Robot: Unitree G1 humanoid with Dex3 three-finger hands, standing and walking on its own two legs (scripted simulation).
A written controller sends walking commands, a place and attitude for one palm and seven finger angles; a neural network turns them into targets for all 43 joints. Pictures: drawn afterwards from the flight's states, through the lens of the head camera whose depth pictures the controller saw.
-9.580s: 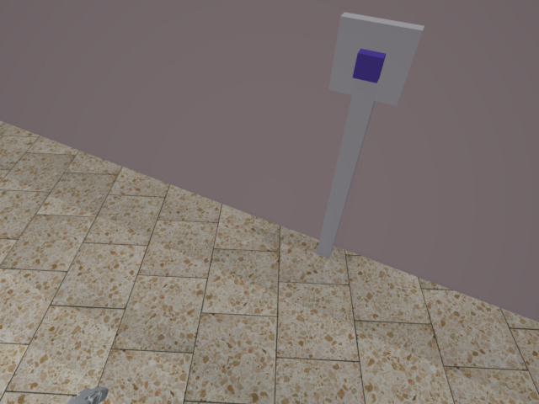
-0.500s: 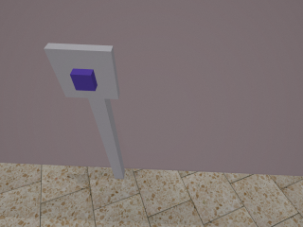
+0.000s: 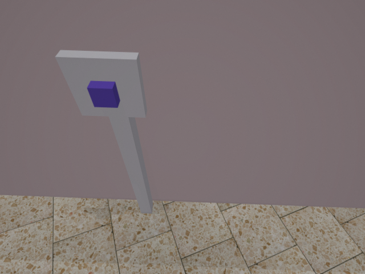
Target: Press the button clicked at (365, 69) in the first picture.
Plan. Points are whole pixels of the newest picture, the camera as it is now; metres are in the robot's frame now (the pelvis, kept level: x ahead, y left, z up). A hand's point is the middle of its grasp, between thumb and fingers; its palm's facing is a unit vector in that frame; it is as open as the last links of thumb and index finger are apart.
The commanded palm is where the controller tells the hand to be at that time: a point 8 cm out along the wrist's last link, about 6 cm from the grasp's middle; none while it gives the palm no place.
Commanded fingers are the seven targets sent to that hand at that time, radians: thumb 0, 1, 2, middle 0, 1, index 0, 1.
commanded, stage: raise the hand and make a fist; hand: left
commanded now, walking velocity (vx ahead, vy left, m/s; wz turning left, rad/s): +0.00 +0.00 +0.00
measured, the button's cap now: (104, 93) +0.49 +0.23 +0.12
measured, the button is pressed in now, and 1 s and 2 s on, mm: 0 0 0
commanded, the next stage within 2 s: aim a knuckle at the button in 1.96 s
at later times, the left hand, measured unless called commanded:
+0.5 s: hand (90, 273) +0.13 +0.19 -0.02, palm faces +0.16 -0.99 -0.03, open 4.6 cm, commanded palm +0.12 +0.24 -0.01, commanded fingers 0.00 0.90 0.90 -0.97 -1.14 -0.97 -1.14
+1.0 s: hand (76, 241) +0.17 +0.21 +0.04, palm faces +0.05 -1.00 -0.04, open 3.1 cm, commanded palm +0.13 +0.27 +0.05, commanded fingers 0.00 0.90 0.90 -1.30 -1.50 -1.30 -1.50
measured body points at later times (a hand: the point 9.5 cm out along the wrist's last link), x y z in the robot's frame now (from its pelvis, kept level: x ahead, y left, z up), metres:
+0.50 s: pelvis -0.05 +0.01 -0.07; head -0.01 +0.02 +0.38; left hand +0.11 +0.24 -0.02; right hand +0.20 -0.20 -0.10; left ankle -0.02 +0.14 -0.74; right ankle -0.04 -0.08 -0.74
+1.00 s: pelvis -0.04 +0.03 -0.04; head -0.01 +0.03 +0.41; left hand +0.16 +0.27 +0.04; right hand +0.13 -0.22 -0.11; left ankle -0.02 +0.14 -0.74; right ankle -0.04 -0.08 -0.74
